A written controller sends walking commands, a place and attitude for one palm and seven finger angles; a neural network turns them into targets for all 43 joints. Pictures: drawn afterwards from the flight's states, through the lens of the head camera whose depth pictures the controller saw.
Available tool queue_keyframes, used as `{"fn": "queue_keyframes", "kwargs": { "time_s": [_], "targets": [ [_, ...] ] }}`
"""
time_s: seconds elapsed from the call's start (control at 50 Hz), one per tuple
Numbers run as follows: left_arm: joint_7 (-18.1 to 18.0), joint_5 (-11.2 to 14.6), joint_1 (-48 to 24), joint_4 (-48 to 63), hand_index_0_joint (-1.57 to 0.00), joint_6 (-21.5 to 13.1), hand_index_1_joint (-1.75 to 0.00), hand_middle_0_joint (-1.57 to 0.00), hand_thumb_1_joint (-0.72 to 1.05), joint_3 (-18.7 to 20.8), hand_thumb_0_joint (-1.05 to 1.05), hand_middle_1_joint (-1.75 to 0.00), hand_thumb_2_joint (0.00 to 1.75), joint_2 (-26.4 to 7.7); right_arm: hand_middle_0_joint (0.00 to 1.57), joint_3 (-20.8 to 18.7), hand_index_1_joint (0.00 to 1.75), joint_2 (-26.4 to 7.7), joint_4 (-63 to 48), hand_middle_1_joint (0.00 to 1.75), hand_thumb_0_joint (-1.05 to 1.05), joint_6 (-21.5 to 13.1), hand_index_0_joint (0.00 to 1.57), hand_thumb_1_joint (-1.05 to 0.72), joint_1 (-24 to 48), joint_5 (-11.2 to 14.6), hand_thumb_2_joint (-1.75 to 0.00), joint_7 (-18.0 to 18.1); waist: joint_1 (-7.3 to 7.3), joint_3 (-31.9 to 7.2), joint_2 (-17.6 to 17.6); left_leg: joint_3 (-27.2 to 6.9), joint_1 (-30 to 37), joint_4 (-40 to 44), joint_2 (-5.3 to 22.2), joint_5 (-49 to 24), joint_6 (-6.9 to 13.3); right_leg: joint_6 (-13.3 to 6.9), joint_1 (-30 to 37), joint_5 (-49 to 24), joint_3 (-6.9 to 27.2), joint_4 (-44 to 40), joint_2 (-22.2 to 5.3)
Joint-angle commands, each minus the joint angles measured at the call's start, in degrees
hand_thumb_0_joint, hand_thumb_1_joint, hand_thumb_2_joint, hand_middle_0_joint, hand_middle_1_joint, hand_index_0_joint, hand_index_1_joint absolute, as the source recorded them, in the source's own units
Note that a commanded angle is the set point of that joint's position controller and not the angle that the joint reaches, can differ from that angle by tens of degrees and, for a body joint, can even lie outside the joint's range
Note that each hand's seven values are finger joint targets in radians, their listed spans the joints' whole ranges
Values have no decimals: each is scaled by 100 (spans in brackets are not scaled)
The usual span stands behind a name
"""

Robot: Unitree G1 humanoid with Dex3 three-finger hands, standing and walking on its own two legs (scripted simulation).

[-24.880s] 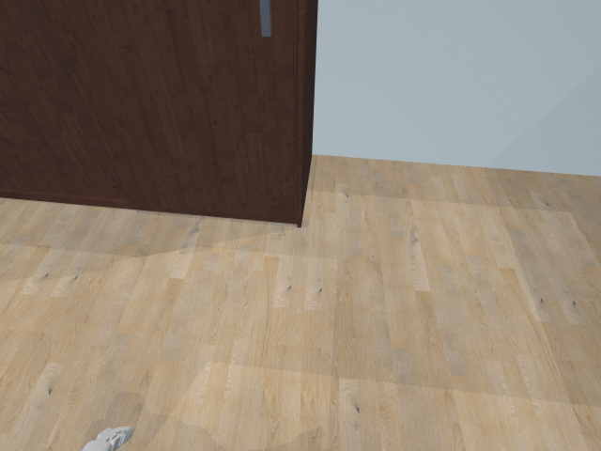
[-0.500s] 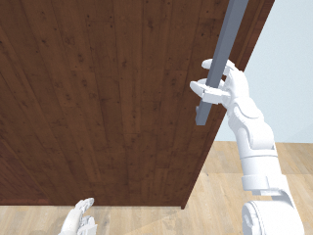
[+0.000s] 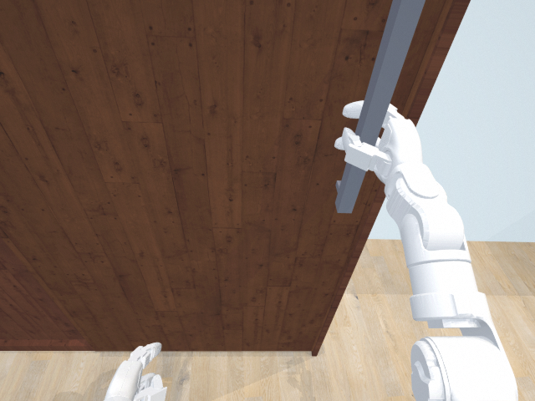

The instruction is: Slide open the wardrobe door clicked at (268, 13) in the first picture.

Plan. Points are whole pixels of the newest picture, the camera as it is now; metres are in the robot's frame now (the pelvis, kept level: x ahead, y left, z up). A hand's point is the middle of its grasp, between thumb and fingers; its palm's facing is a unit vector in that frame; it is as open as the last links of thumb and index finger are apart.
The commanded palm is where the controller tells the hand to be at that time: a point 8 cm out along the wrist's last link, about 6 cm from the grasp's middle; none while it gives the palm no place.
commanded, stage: grip the handle and tug to test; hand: right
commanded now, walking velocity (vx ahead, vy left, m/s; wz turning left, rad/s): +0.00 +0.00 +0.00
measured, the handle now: (365, 116) +0.45 -0.10 +0.25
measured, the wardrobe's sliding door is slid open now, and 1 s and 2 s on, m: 0.00 0.00 0.08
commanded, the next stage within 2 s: tug the door sideways, standing still in 0.42 s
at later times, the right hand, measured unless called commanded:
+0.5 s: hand (352, 150) +0.40 -0.08 +0.22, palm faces -0.08 +1.00 -0.01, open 5.9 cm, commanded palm +0.35 -0.14 +0.22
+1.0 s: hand (349, 149) +0.40 -0.08 +0.22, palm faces -0.02 +1.00 -0.04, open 5.9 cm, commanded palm +0.37 -0.08 +0.22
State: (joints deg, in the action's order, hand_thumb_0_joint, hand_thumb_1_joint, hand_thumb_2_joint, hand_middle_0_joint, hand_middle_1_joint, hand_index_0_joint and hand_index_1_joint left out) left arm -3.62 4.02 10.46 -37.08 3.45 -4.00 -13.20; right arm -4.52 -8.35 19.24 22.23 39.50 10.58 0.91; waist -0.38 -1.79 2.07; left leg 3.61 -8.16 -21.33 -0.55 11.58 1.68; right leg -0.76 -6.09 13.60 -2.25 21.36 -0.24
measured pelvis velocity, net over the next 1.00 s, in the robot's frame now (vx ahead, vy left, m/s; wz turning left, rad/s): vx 0.01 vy -0.01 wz -0.05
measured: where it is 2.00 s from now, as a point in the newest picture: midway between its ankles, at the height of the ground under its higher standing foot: outside the picture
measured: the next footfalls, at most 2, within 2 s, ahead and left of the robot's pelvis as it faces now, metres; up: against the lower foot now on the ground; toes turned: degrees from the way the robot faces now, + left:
left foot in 1.72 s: +0.06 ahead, +0.20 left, +0.00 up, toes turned +5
right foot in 1.92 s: +0.06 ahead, -0.03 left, +0.00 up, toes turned -7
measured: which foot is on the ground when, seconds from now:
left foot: down 0.00-1.00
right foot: down 0.00-1.00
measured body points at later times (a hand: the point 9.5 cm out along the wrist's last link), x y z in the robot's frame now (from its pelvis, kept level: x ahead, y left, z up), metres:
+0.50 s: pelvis +0.02 +0.00 +0.00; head +0.00 +0.02 +0.45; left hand +0.19 +0.23 -0.09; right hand +0.40 -0.14 +0.22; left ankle +0.00 +0.10 -0.75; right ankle -0.02 -0.11 -0.75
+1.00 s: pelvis +0.01 -0.01 +0.00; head +0.00 +0.01 +0.45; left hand +0.22 +0.18 -0.09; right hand +0.39 -0.14 +0.22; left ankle +0.00 +0.10 -0.75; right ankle -0.02 -0.11 -0.75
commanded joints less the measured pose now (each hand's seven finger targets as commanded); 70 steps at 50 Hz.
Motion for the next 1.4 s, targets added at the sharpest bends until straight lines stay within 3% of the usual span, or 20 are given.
{"fn": "queue_keyframes", "kwargs": {
  "time_s": [0.0,0.06,0.16,0.22,0.26,0.34,0.36,0.46,0.5,0.62,0.72,0.8,0.88,1.02,1.04,1.18,1.32,1.34,1.36,1.38],
  "targets": [
    [-63,-31,-746,870,-20,-273,-30,-20,90,251,0,-30,90,-580,45,-192,140,-722,-1095,140,0,-385,45,-90,2943,-57,-90,30,60,-1442,-385,-230,400,227,26,-1317,22,-180,401,-1356,190,-128,42],
    [-40,-39,-807,949,-20,-277,-30,-20,90,241,0,-30,90,-560,45,-307,140,-818,-1382,140,0,-432,45,-90,2691,-37,-90,-3,-31,-1737,-388,-240,668,157,39,-1620,31,-170,417,-1554,150,-117,56],
    [4,-32,-881,1064,-20,-246,-30,-20,90,234,0,-30,90,-563,45,-193,140,-643,-1667,140,0,-451,45,-90,2175,2,-90,-79,-87,-1636,-519,-211,746,122,24,-1790,40,-170,386,-1688,156,-143,26],
    [22,-34,-936,1146,-20,-209,-30,-20,90,245,0,-30,90,-589,45,-390,140,-847,-1950,140,0,-425,45,-90,1874,29,-90,-102,-167,-1717,-543,-218,885,98,23,-1958,40,-173,392,-1810,144,-140,28],
    [47,-50,-970,1202,-20,-192,-30,-20,90,246,0,-30,90,-575,45,-334,140,-778,-2275,140,0,-379,45,-90,1757,22,-90,-135,-181,-1837,-394,-235,997,42,34,-2240,45,-170,448,-2011,109,-117,41],
    [105,-59,-1076,1363,-20,-109,-30,-20,90,257,0,-30,90,-583,45,-642,140,-1037,-2873,140,0,-276,45,-90,833,39,-90,-184,-352,-2040,-445,-230,1317,-93,48,-2820,52,-155,419,-2446,66,-58,32],
    [123,-59,-1098,1377,-20,-87,-30,-20,90,247,0,-30,90,-575,45,-473,140,-857,-2930,140,0,-215,45,-90,708,45,-90,-221,-315,-1921,-507,-219,1275,-95,52,-2914,30,-163,384,-2460,42,-50,33],
    [180,-53,-1126,1459,-20,1,-30,-20,90,267,0,-30,90,-586,45,-417,140,-855,-3525,140,0,25,45,-90,295,31,-90,-241,-306,-1901,-492,-205,1267,-193,51,-3291,8,-161,406,-2770,28,46,14],
    [191,-67,-1133,1476,-20,27,-30,-20,90,291,0,-30,90,-605,45,-466,140,-921,-3711,140,0,121,45,-90,201,17,-90,-217,-333,-1964,-295,-222,1290,-260,58,-3566,9,-158,491,-3026,25,116,23],
    [113,-73,-1034,1118,-20,-28,-30,-20,90,302,0,-30,90,-596,45,195,140,-384,-3251,140,0,408,45,-90,2044,-36,-90,-9,90,-1741,-312,-169,680,-214,25,-3200,-3,-175,707,-2947,121,274,27],
    [150,-120,-971,1008,-20,-31,-30,-20,90,292,0,-30,90,-531,45,669,140,138,-2935,140,0,409,45,-90,2171,-135,-90,115,135,-1938,-139,-98,581,-381,53,-3281,31,-140,851,-3237,222,420,51],
    [169,-155,-978,972,-20,-11,-30,-20,90,293,0,-30,90,-521,45,972,140,430,-2699,140,0,249,45,-90,2408,-132,-90,67,193,-1921,-522,-54,491,-410,33,-3044,40,-151,843,-3035,326,419,44],
    [195,-148,-1048,932,-20,-24,-30,-20,90,246,0,-30,90,-447,45,1272,140,789,-2298,140,0,112,45,-90,2884,-118,-90,14,271,-1746,-487,-34,266,-399,28,-2600,56,-136,806,-2653,396,400,46],
    [249,-153,-1012,856,-20,-114,-30,-20,90,235,0,-30,90,-382,45,1692,140,1229,-1991,140,0,-262,45,-90,3743,-147,-90,99,351,-1832,-21,-13,-54,-391,27,-1887,120,-35,980,-2344,570,354,-17],
    [256,-152,-984,828,-20,-137,-30,-20,90,235,0,-30,90,-368,45,1774,140,1340,-1814,140,0,-300,45,-90,3780,-152,-90,120,378,-1759,-113,0,-127,-398,19,-1827,122,-31,962,-2321,599,362,-32],
    [278,-146,-836,647,-20,-300,-30,-20,90,258,0,-30,90,-382,45,1772,140,1519,-1123,140,0,-572,45,-90,4167,-80,-90,248,388,-1715,-359,26,-249,-344,-2,-1291,127,21,771,-1707,665,236,-37],
    [310,-140,-672,508,-20,-465,-30,-20,90,296,0,-30,90,-394,45,1833,140,1643,-801,140,0,-857,45,-90,4554,-103,-90,439,401,-1736,-183,22,-370,-352,-11,-995,142,93,734,-1418,723,169,-33],
    [294,-142,-638,431,-20,-476,-30,-20,90,299,0,-30,90,-392,45,1748,140,1598,-516,140,0,-854,45,-90,4614,-98,-90,470,440,-1599,-312,11,-422,-316,-14,-928,128,66,623,-1254,689,168,-21],
    [104,-209,-665,510,-20,-466,-30,-20,90,375,0,-30,90,-673,45,198,140,-1040,-643,140,0,-1754,45,-90,4079,-457,-90,576,183,-1094,-305,-298,-527,-298,275,-18,-96,-256,-365,-310,678,59,-482],
    [26,-261,-674,447,-20,-419,-30,-20,90,346,0,-30,90,-499,45,572,140,-321,-228,140,0,-2057,45,-90,3435,-520,-90,544,152,-891,-549,-312,-526,-275,324,386,-151,-316,-544,351,735,1,-512]
  ]
}}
